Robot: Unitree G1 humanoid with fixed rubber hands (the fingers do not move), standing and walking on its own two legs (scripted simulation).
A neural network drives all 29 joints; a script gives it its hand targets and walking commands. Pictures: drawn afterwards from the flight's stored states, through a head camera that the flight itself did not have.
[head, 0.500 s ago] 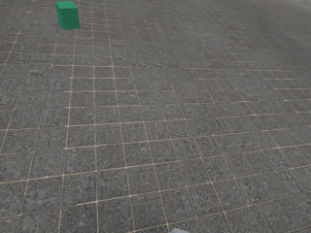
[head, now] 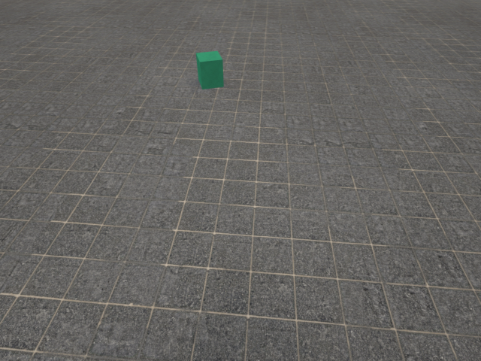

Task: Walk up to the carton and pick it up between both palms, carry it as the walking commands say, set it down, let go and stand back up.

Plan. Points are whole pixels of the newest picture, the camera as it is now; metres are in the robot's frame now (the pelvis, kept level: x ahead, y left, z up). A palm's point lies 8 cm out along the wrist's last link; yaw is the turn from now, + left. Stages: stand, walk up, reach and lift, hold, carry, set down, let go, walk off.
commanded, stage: walk up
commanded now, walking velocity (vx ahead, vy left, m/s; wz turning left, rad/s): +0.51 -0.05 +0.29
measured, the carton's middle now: (209, 70) +2.63 +0.42 -0.64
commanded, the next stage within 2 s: none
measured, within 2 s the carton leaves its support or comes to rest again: neither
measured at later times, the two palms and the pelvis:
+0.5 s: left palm (157, 255) +0.39 +0.22 -0.11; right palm (383, 356) +0.22 -0.26 -0.16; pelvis +0.27 -0.03 -0.01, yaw +5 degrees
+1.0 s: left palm (137, 247) +0.43 +0.29 -0.15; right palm (307, 187) +0.64 -0.15 -0.12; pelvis +0.51 +0.06 +0.00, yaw +6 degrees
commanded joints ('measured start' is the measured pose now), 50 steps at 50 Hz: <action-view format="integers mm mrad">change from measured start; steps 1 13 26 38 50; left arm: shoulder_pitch -55 -194 -64 -123 -210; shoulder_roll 182 55 230 176 47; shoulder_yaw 31 10 69 70 24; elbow -50 -98 -53 16 -19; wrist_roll -4 7 -3 3 -6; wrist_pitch -18 11 -4 -17 -5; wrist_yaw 2 -20 31 10 -7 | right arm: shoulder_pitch -79 137 191 -37 205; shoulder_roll -47 -89 -46 8 -92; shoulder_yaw -10 -24 -4 24 -35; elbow -73 74 126 50 132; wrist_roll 3 -10 -10 8 -14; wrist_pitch -34 -107 -67 -19 -98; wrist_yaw -6 -83 -55 -7 -86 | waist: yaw -52 -81 10 -40 -112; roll -206 129 -268 -228 38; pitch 165 23 -13 166 10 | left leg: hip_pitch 157 367 -215 95 499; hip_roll -27 195 13 35 284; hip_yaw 71 -216 -134 44 -290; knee -181 -634 475 -201 -648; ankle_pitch -88 133 -104 17 -47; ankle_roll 38 183 20 -27 170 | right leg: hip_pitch -235 -569 -67 -310 -731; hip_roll -240 -105 -438 -286 -111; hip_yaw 93 173 636 211 226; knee -149 570 -219 -248 844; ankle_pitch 293 96 -213 110 74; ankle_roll -139 -1 -183 -164 -71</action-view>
